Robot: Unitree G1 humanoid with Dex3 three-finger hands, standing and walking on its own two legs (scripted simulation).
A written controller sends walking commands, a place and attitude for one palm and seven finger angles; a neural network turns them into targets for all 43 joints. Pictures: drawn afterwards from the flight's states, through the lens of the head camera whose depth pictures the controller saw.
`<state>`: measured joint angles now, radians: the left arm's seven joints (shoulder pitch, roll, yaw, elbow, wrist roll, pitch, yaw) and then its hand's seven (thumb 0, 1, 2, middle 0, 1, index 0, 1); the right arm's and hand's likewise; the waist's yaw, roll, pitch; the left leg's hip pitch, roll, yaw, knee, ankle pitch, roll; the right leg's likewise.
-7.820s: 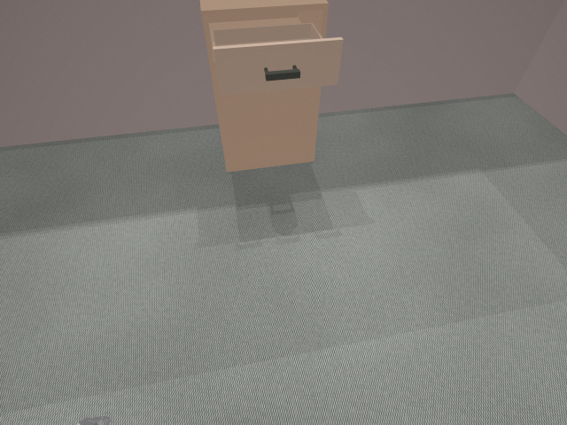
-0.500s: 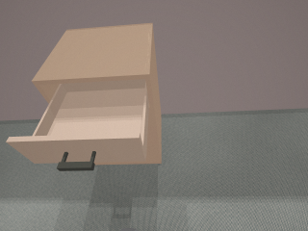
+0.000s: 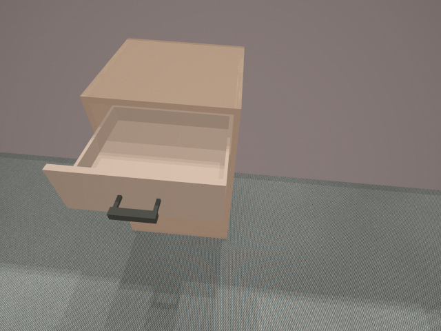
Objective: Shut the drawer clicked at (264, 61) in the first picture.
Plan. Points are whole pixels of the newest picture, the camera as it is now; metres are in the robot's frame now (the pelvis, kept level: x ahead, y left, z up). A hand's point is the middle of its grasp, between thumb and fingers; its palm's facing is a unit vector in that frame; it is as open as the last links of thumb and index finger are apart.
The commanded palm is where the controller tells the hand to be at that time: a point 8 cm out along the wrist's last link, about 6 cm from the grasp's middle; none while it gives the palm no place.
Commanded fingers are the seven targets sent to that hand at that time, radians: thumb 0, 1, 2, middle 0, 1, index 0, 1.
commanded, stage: come to a stop and stand still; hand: left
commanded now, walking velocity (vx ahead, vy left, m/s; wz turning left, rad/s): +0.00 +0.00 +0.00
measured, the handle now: (135, 208) +0.40 +0.25 -0.09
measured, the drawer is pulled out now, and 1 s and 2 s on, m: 0.28 0.28 0.28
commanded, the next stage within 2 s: look again from close up in 0.22 s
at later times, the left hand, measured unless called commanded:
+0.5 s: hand out of the picture -0.01 +0.18 -0.18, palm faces +0.01 -0.98 -0.20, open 7.3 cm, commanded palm none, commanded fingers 0.00 0.90 0.90 -0.20 -0.30 -0.20 -0.30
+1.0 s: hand out of the picture +0.02 +0.19 -0.17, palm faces +0.00 -0.98 -0.20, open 7.3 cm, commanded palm none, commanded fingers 0.00 0.90 0.90 -0.20 -0.30 -0.20 -0.30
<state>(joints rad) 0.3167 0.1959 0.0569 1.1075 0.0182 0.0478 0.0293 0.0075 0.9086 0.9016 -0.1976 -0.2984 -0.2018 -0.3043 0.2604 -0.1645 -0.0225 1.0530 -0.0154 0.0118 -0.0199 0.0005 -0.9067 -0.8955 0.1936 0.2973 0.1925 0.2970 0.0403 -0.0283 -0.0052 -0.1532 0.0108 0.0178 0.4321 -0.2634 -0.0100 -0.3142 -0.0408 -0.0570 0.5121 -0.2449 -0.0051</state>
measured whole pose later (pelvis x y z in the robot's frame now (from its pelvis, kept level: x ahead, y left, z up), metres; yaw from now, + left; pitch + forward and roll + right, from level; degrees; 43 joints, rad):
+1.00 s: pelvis +0.01 +0.02 +0.00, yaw -1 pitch -2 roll +1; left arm 0.29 0.15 -0.01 1.10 0.01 -0.01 0.03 0.01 0.91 0.90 -0.20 -0.30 -0.20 -0.30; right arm 0.30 -0.16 0.02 1.12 -0.01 -0.03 -0.02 0.00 -0.91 -0.90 0.20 0.30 0.19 0.30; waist 0.00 0.01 0.03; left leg -0.13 0.00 0.05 0.45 -0.29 0.01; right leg -0.21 -0.03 -0.01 0.50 -0.26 0.00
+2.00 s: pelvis +0.08 +0.02 +0.00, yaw -2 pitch -1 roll +1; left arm 0.25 0.16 0.00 1.06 0.01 0.00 0.04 0.01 0.92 0.90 -0.20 -0.30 -0.20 -0.30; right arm 0.23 -0.17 0.00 1.09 0.00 -0.01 -0.03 0.00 -0.93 -0.90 0.20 0.30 0.20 0.30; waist 0.00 0.01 0.04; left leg -0.13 0.01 0.12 0.40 -0.25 0.00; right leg -0.18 -0.01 -0.04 0.48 -0.27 -0.03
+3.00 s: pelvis +0.06 +0.04 +0.00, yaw +0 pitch -1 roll -1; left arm 0.32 0.16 0.00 1.07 0.01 -0.01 0.04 0.01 0.91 0.90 -0.19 -0.30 -0.20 -0.30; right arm 0.33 -0.13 0.02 1.09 -0.01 -0.02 -0.02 0.01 -0.91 -0.90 0.20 0.30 0.19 0.30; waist 0.00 -0.02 -0.01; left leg -0.21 -0.02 0.06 0.49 -0.26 0.05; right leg -0.22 -0.02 -0.07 0.47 -0.23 0.00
